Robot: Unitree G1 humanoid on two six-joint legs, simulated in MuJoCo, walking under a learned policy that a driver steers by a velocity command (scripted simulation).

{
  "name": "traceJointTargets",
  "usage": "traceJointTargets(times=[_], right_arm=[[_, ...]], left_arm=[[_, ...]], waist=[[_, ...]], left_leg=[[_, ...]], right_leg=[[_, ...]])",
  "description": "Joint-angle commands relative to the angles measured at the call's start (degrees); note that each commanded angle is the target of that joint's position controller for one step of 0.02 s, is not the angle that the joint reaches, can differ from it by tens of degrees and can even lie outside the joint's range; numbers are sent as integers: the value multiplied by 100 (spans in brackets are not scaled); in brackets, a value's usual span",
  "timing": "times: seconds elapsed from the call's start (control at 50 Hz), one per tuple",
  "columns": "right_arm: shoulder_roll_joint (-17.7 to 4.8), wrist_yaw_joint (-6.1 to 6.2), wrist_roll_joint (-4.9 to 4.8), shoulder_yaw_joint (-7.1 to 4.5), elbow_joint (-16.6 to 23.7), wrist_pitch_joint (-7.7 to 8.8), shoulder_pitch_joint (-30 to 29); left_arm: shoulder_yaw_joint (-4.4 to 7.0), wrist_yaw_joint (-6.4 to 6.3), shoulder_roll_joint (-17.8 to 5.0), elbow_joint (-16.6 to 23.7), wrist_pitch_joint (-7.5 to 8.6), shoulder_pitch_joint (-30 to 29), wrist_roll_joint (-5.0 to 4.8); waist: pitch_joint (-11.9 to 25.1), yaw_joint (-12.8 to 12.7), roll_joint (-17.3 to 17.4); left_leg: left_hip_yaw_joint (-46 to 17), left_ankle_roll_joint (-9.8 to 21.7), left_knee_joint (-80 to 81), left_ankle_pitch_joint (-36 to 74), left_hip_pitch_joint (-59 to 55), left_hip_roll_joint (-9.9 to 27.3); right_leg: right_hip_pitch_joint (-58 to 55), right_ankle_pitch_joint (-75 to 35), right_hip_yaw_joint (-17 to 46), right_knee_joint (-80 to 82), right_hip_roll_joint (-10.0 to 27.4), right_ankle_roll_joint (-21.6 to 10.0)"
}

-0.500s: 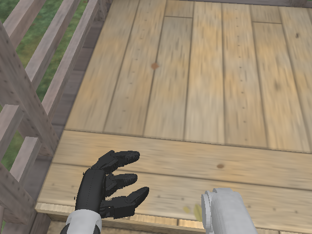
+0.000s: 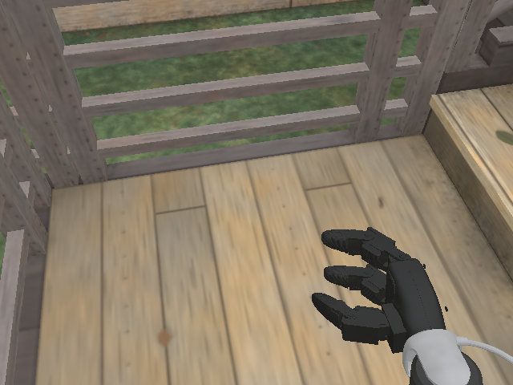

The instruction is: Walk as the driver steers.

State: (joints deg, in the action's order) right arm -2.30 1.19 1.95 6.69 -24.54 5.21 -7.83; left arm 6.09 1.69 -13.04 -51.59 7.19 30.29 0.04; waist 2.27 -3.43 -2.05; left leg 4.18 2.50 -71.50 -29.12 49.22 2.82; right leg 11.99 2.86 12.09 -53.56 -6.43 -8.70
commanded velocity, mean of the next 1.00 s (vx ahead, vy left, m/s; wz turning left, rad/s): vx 1.00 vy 0.00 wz -0.89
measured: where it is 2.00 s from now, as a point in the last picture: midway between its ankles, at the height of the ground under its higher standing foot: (343, 223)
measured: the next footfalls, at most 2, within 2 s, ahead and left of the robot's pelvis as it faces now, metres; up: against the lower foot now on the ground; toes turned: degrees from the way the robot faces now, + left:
right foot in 0.36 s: +0.49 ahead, -0.03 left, +0.00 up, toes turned -20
left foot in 0.70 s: +0.89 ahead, +0.04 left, +0.00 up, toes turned -39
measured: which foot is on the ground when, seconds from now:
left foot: down 0.00-0.32, up 0.34-0.68, down 0.70-1.00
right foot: up 0.00-0.34, down 0.36-0.68, up 0.70-1.00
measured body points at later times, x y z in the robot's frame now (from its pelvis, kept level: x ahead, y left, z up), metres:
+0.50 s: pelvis +0.46 +0.00 +0.09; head +0.49 +0.02 +0.54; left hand +0.59 +0.26 -0.05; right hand +0.54 -0.27 +0.02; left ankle +0.46 +0.17 -0.50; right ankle +0.46 -0.02 -0.62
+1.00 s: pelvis +0.83 -0.08 +0.11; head +0.86 -0.09 +0.56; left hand +1.16 -0.10 +0.04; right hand +0.61 -0.28 +0.01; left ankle +0.86 +0.07 -0.62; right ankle +0.81 -0.24 -0.57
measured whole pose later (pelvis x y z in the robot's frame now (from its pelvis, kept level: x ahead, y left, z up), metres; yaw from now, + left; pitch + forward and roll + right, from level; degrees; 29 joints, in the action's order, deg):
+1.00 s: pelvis +0.83 -0.08 +0.11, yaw -49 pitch +1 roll +1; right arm -16.7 0.8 1.0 -4.0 -43.1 4.4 25.1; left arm 2.7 3.1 -16.7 -34.7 0.7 4.3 0.8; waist -1.1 4.2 -2.9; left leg 10.3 -1.9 -24.9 -21.3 4.2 3.6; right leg 37.7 11.5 1.8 -53.2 -1.0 -3.7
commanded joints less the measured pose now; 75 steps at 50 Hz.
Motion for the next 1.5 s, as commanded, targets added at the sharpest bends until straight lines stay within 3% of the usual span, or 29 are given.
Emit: traceJointTargets(times=[0.02,0.06,0.1,0.16,0.22,0.26,0.32,0.34,0.36,0.38,0.4,0.44,0.52,0.58,0.66,0.7,0.72,0.74,0.76,0.8,0.94,1.06,1.1,1.14,1.16,1.22,1.3,1.46,1.5], right_arm=[[-1950,-32,45,-1103,-877,108,1962],[-913,-108,-118,-901,-1644,355,2315],[-528,-94,-107,-813,-2311,356,2752],[-759,-74,-156,-813,-2499,378,2140],[-1722,135,-265,-979,-2403,502,2210],[-2143,115,-287,-1099,-2319,573,2331],[-2569,201,-257,-1259,-2019,362,2379],[-2583,183,-213,-1302,-1855,261,1927],[-1908,124,-116,-1191,-1767,62,1617],[-1060,89,219,-931,-1215,55,1567],[-1053,57,130,-854,-752,118,2141],[-1746,6,126,-887,-768,285,1893],[-1961,66,247,-909,-616,-129,1294],[-1432,-39,-11,-639,-373,-32,892],[-1798,35,-263,-947,-883,46,1944],[-2368,242,4,-1214,-1048,159,3502],[-2796,256,201,-1269,-945,13,3337],[-2720,183,89,-1331,-731,-10,2488],[-2134,118,67,-1236,-716,19,2047],[-1675,73,59,-1113,-780,-49,1952],[-2035,-8,-54,-1140,-1453,224,2947],[-2308,-34,-282,-1224,-1474,15,2782],[-2201,-29,-456,-1149,-1430,-76,2832],[-1422,-234,-565,-892,-1086,-209,3287],[-1238,-154,-560,-817,-1044,-293,2885],[-1265,-196,-320,-745,-930,-268,2317],[-1585,-185,-294,-803,-668,-275,1491],[-982,124,-371,-692,-507,-230,1241],[-1110,168,-472,-749,-627,-305,1283]], left_arm=[[49,97,84,1677,130,-1616,145],[-204,-15,552,1815,-323,-1934,444],[-321,-30,573,1939,-732,-1857,304],[-322,-99,225,2230,-962,-2335,127],[-220,64,-256,1962,-897,-2084,206],[-162,188,-425,1731,-747,-1697,-116],[78,184,-1141,1350,-678,-665,161],[215,135,-1320,1066,-648,378,157],[306,33,-1335,886,-575,460,-26],[298,30,-1719,991,-544,-88,-78],[178,40,-1619,1167,-600,-192,14],[165,-98,-1270,1334,-571,-791,165],[-58,-287,-1024,1240,-259,-1042,78],[61,-293,-1275,1326,-218,-1415,39],[139,-25,-1287,1150,-150,-928,-123],[26,-38,-889,1541,-99,-1480,-190],[-105,-93,-150,1844,-88,-864,-324],[-160,-257,-407,2015,-253,-559,-283],[-114,-291,-567,1647,-442,-766,89],[-142,-237,-415,1789,-544,-1440,206],[-455,109,-175,2030,-660,-2270,167],[-332,265,-573,1632,-445,-2120,49],[-252,181,-506,1322,-363,-1676,227],[-263,147,-986,1930,-478,-3208,194],[-306,46,-693,1887,-464,-3140,277],[-507,-141,-178,1824,-304,-3130,114],[-484,-210,-395,1567,-244,-2468,83],[-301,-213,-524,1006,-484,-2297,108],[-219,-177,-482,942,-539,-2133,52]], waist=[[1515,838,1381],[-41,491,-56],[-544,190,-64],[-1130,-289,321],[-714,-379,380],[-144,-578,880],[675,-1065,922],[782,-1650,715],[166,-1620,-180],[-244,-666,-566],[876,-36,-6],[142,146,707],[-887,534,797],[-592,600,583],[327,705,385],[1429,1598,846],[1954,1011,2202],[2055,574,2596],[854,490,1596],[-93,503,640],[-566,375,785],[212,177,969],[628,-109,791],[1352,795,-903],[1083,575,-797],[139,411,-339],[1136,71,568],[581,229,-440],[749,205,24]], left_leg=[[-5576,1238,4834,-1221,-5062,2065],[-3409,608,4538,-832,-3941,1739],[-1627,309,4445,1350,-3665,1357],[284,-370,5485,2338,-2553,760],[1280,-482,5784,4518,-2498,354],[1269,-368,5501,6213,-3207,443],[909,-269,3107,8568,-4261,928],[825,-182,937,7674,-3401,806],[873,-29,-1846,2346,-2492,-182],[379,4,-3207,-35,-531,-471],[-546,-106,-3203,-153,525,-312],[-1102,-197,-1906,609,627,103],[-1235,-714,-112,706,-448,743],[-868,-648,2457,2236,-3044,551],[-281,-644,3694,2411,-4707,-247],[-1459,-325,4139,1858,-6555,991],[-3587,-105,4444,2297,-7477,2479],[-5320,118,5408,860,-6751,2745],[-4485,215,5649,-908,-5661,2244],[-2407,123,5317,2114,-4466,1842],[-281,-143,5197,6039,-4282,1410],[120,-144,4372,8530,-4832,1351],[289,-49,2757,6828,-4177,938],[209,-435,2300,2423,-3097,-268],[-6,-441,1888,600,-3206,-520],[-506,-369,4844,1417,-3465,0],[-642,-445,4324,5730,-4629,162],[-259,-773,4967,1744,-3666,-208],[-90,-794,4895,2437,-4043,-115]], right_leg=[[4107,428,-496,-5687,167,-2],[4875,673,-748,-6265,665,-133],[5296,1104,-772,-6461,615,-63],[4420,867,-901,-3506,705,165],[2086,-827,-2126,-571,328,418],[632,-1279,-2291,746,119,376],[-834,-292,-2408,1273,-163,-112],[-1920,-164,-1791,1752,121,-602],[-1963,-454,-1100,3040,577,-1053],[-2235,-2233,-429,1369,718,-1011],[-3482,-1351,1299,1766,1338,-1758],[-1987,2539,3260,4102,1902,-1586],[944,1132,2136,4460,1245,-1376],[2538,111,693,4378,414,-856],[1412,-652,448,2367,91,-360],[1847,-568,33,-791,19,245],[2954,2644,-487,-2191,-192,334],[3258,2091,-793,-2831,147,166],[3470,1666,-1041,-3398,478,150],[3256,1111,-939,-3691,696,398],[3115,856,-582,-781,713,540],[704,46,-1583,2473,210,-25],[-907,-817,-1622,3168,211,-73],[-2232,-3961,-69,3160,1516,-252],[-1641,-3259,63,3630,1798,-283],[-1075,-3388,-598,3628,1222,174],[-1542,-4733,-606,3355,924,625],[-2014,-5112,322,3314,845,-4],[-1755,-4704,525,3249,696,-23]])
